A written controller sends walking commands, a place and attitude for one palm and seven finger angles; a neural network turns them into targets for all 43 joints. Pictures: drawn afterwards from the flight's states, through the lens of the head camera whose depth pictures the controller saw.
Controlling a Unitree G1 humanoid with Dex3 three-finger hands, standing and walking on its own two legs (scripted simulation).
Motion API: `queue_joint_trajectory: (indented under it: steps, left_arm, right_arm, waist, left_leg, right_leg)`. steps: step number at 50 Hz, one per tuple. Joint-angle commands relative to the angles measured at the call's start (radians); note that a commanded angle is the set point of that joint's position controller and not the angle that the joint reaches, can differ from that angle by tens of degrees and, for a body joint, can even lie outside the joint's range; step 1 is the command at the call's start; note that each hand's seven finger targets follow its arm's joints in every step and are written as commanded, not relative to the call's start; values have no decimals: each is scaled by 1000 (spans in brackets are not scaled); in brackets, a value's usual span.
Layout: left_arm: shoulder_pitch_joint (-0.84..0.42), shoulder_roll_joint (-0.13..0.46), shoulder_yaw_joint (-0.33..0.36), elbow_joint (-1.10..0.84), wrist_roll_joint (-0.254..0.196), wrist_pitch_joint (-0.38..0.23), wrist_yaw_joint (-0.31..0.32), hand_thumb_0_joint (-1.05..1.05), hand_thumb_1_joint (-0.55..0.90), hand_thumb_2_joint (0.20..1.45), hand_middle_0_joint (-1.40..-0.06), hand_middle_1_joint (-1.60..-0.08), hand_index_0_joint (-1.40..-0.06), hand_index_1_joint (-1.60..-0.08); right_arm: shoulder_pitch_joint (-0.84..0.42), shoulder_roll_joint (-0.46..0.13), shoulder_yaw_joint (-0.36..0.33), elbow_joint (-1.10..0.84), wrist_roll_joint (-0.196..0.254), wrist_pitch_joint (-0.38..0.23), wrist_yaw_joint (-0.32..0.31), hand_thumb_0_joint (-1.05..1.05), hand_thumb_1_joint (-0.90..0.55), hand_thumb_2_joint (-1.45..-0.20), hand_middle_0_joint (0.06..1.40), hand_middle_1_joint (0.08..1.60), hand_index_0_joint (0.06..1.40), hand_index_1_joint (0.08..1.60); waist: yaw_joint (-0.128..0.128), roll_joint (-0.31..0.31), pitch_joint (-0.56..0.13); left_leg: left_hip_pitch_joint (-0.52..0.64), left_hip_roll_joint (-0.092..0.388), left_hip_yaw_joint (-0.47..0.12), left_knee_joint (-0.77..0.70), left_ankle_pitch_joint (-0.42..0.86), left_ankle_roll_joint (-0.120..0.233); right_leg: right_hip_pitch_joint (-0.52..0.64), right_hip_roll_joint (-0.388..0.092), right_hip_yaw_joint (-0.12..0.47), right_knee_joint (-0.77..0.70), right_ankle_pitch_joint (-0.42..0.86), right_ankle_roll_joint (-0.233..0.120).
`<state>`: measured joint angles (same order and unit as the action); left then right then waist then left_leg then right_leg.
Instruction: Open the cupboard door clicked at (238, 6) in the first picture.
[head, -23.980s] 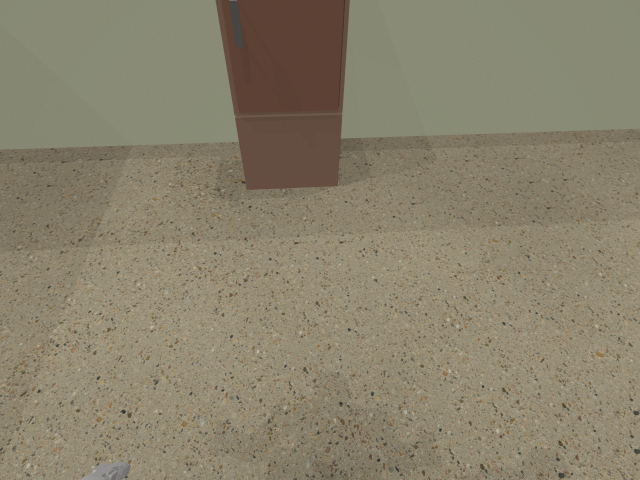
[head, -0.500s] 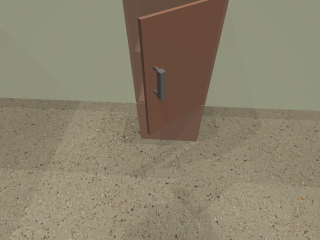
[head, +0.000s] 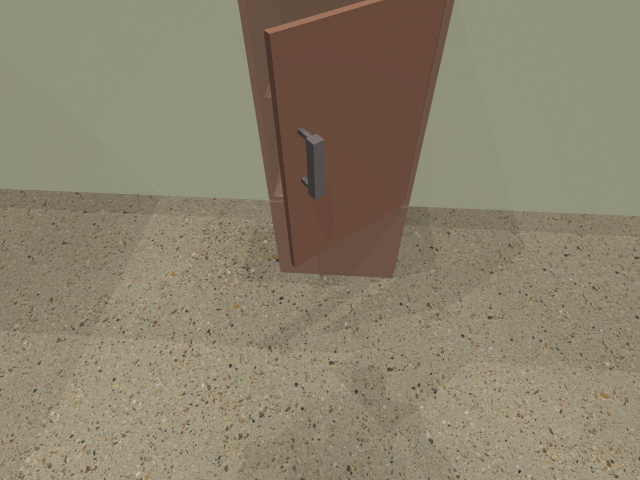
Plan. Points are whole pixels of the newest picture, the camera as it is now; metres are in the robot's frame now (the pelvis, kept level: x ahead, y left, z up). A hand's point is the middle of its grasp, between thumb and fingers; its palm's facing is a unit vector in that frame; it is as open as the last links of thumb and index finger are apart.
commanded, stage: look to check the result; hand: left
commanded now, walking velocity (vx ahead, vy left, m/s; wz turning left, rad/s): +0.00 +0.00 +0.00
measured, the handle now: (309, 163) +0.68 +0.06 -0.01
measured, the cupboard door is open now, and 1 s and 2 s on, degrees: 41 41 41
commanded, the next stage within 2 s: walk to a spot facing it in 0.14 s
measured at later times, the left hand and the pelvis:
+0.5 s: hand out of the picture +0.08 +0.20 -0.17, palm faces -0.06 -0.96 -0.29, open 7.4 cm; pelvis +0.01 -0.01 -0.01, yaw -5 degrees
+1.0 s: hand out of the picture +0.14 +0.14 -0.18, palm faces -0.30 -0.92 -0.26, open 7.4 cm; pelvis -0.01 -0.03 -0.03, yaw -19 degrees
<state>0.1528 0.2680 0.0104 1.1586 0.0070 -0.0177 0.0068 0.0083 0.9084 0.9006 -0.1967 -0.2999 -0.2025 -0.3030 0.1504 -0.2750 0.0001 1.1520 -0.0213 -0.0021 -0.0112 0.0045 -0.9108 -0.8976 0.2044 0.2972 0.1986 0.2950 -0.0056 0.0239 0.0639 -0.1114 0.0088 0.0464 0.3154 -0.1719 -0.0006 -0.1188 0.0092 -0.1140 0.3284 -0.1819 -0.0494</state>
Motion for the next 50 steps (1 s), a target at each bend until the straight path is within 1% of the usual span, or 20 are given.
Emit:
queue_joint_trajectory:
  steps: [1, 15, 18, 25, 29, 30, 31, 32, 33, 34, 36, 40, 42, 44, 45, 46, 47, 48, 49, 50]
  left_arm:
    - [-17, 195, 36, -53, 4, -24, 16, 0, 900, 900, -200, -300, -200, -300]
    - [-49, 208, 40, -69, 4, -21, 16, 0, 900, 900, -200, -300, -200, -300]
    - [2, 122, 33, -69, 4, 9, 22, 0, 900, 900, -200, -300, -200, -300]
    - [38, 157, 78, -144, 13, 42, 18, 0, 900, 900, -200, -300, -200, -300]
    - [26, 147, 94, -176, 15, 45, 18, 0, 900, 900, -200, -300, -200, -300]
    - [9, 133, 93, -188, 13, 47, 16, 0, 900, 900, -200, -300, -200, -300]
    - [1, 97, 87, -207, 10, 51, 8, 0, 900, 900, -200, -300, -200, -300]
    - [-10, 59, 82, -231, 8, 60, 0, 0, 900, 900, -200, -300, -200, -300]
    - [-39, 63, 85, -250, 14, 67, -2, 0, 900, 900, -200, -300, -200, -300]
    - [-41, 68, 93, -256, 16, 72, -7, 0, 900, 900, -200, -300, -200, -300]
    - [-31, 29, 92, -258, 16, 67, -20, 0, 900, 900, -200, -300, -200, -300]
    - [-34, -3, 83, -281, 15, 70, -32, 0, 900, 900, -200, -300, -200, -300]
    - [-32, 0, 82, -284, 15, 65, -33, 0, 900, 900, -200, -300, -200, -300]
    - [9, 16, 88, -278, 16, 60, -33, 0, 900, 900, -200, -300, -200, -300]
    - [73, 43, 97, -263, 17, 53, -30, 0, 900, 900, -200, -300, -200, -300]
    - [128, 149, 117, -253, 28, 40, -17, 0, 900, 900, -200, -300, -200, -300]
    - [181, 240, 135, -240, 19, 38, -3, 0, 900, 900, -200, -300, -200, -300]
    - [177, 248, 132, -249, 14, 44, 3, 0, 900, 900, -200, -300, -200, -300]
    - [109, 206, 132, -264, 20, 42, 14, 0, 900, 900, -200, -300, -200, -300]
    - [64, 173, 125, -281, 21, 42, 18, 0, 900, 900, -200, -300, -200, -300]
  right_arm:
    - [-12, -165, -28, -50, 5, -13, -8, 0, -900, -900, 200, 300, 200, 300]
    - [-19, -182, -32, -60, 0, -11, -11, 0, -900, -900, 200, 300, 200, 300]
    - [53, -77, -19, -56, 0, 9, -19, 0, -900, -900, 200, 300, 200, 300]
    - [87, -70, -57, -133, 7, 31, -32, 0, -900, -900, 200, 300, 200, 300]
    - [118, -43, -61, -152, 10, 29, -35, 0, -900, -900, 200, 300, 200, 300]
    - [146, -45, -61, -147, 8, 24, -36, 0, -900, -900, 200, 300, 200, 300]
    - [158, -71, -68, -148, 0, 19, -39, 0, -900, -900, 200, 300, 200, 300]
    - [181, -120, -76, -149, -11, 12, -43, 0, -900, -900, 200, 300, 200, 300]
    - [202, -120, -78, -150, -14, 6, -49, 0, -900, -900, 200, 300, 200, 300]
    - [204, -111, -73, -159, -14, 0, -53, 0, -900, -900, 200, 300, 200, 300]
    - [146, -104, -75, -188, -17, -10, -52, 0, -900, -900, 200, 300, 200, 300]
    - [155, -105, -81, -185, -20, -7, -43, 0, -900, -900, 200, 300, 200, 300]
    - [162, -120, -91, -187, -18, -3, -37, 0, -900, -900, 200, 300, 200, 300]
    - [148, -130, -98, -197, -14, 2, -32, 0, -900, -900, 200, 300, 200, 300]
    - [126, -129, -101, -212, -8, 5, -29, 0, -900, -900, 200, 300, 200, 300]
    - [114, -71, -97, -246, 6, 10, -21, 0, -900, -900, 200, 300, 200, 300]
    - [38, -27, -83, -296, 13, 19, -19, 0, -900, -900, 200, 300, 200, 300]
    - [20, -28, -81, -306, 13, 29, -18, 0, -900, -900, 200, 300, 200, 300]
    - [-6, -32, -85, -303, 12, 31, -21, 0, -900, -900, 200, 300, 200, 300]
    - [-3, -42, -86, -300, 10, 30, -21, 0, -900, -900, 200, 300, 200, 300]
  waist:
    - [3, -20, -72]
    - [-3, -12, -75]
    - [-7, -33, -81]
    - [-5, -125, -57]
    - [-18, -106, -46]
    - [-31, -48, -57]
    - [-33, 79, -46]
    - [-37, 254, -31]
    - [-43, 253, -20]
    - [-28, 135, -29]
    - [5, 41, -46]
    - [-12, 170, -52]
    - [-20, 178, -61]
    - [3, 155, -65]
    - [40, 90, -84]
    - [63, -182, -110]
    - [107, -350, -87]
    - [107, -257, -64]
    - [71, -287, -57]
    - [46, -283, -68]
  left_leg:
    - [7, 113, -109, -44, 113, 25]
    - [27, 125, -84, -31, 129, 16]
    - [8, 127, -26, 32, 118, -4]
    - [-89, 91, 51, 221, -71, -17]
    - [-98, 91, 30, 210, -153, -18]
    - [-24, 118, 19, 135, -80, -9]
    - [43, 206, -63, 71, 6, 26]
    - [57, 363, -211, -39, 105, 104]
    - [40, 458, -257, -76, 229, 173]
    - [20, 458, -228, -53, 268, 195]
    - [40, 398, -110, 4, 376, 179]
    - [11, 346, 37, 38, 332, 125]
    - [1, 356, 58, 72, 314, 108]
    - [-43, 343, 101, 150, 259, 65]
    - [-103, 308, 133, 265, 194, 24]
    - [-293, 190, 210, 486, -68, -43]
    - [-445, 78, 142, 710, -511, -67]
    - [-462, 91, 20, 817, -495, -54]
    - [-505, 95, -32, 873, -421, -53]
    - [-502, 101, -50, 874, -359, -57]
  right_leg:
    - [17, -160, 150, -81, 121, -3]
    - [20, -159, 175, -76, 208, -3]
    - [6, -162, 195, -19, 295, 5]
    - [-56, -212, 338, 4, 300, -72]
    - [-104, -218, 393, 25, 275, -102]
    - [-163, -178, 359, 66, 247, -75]
    - [-268, -78, 271, 160, 144, -22]
    - [-350, 14, 149, 365, -79, 26]
    - [-405, 21, 134, 613, -366, 42]
    - [-420, -6, 176, 748, -368, 49]
    - [-435, -39, 137, 757, -322, 66]
    - [-325, -45, 52, 559, -280, 71]
    - [-269, -31, 21, 464, -265, 63]
    - [-166, -20, 4, 312, -151, 50]
    - [-50, -31, 25, 173, -7, 34]
    - [95, -222, 317, 44, 236, -41]
    - [72, -409, 550, -7, 460, -172]
    - [-4, -398, 562, -9, 271, -216]
    - [-16, -328, 569, -2, 196, -198]
    - [-21, -294, 510, 19, 215, -175]
